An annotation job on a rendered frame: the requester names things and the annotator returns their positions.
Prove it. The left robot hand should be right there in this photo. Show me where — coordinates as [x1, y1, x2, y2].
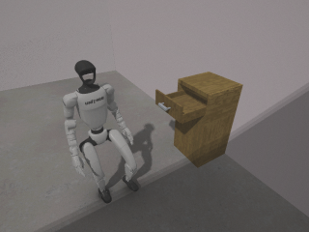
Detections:
[122, 127, 133, 145]

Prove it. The drawer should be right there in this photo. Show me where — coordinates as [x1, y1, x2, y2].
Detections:
[155, 89, 208, 124]

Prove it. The robot right forearm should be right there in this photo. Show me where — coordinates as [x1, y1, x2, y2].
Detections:
[64, 121, 79, 157]

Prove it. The robot right shin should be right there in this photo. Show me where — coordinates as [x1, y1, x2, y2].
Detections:
[93, 173, 106, 192]

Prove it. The right robot hand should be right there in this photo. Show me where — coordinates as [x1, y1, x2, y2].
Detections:
[71, 155, 86, 177]

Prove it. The cabinet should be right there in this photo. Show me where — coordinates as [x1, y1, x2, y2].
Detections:
[174, 72, 243, 168]

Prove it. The robot right upper arm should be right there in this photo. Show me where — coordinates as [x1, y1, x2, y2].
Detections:
[62, 92, 78, 130]

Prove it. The robot torso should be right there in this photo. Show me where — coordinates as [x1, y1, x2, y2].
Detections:
[74, 84, 109, 146]

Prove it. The robot left forearm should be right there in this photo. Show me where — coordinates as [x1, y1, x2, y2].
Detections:
[111, 106, 126, 129]

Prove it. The handle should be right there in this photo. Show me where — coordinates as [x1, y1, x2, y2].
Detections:
[158, 102, 171, 111]

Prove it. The robot left upper arm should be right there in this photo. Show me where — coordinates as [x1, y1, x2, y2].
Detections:
[100, 82, 118, 111]

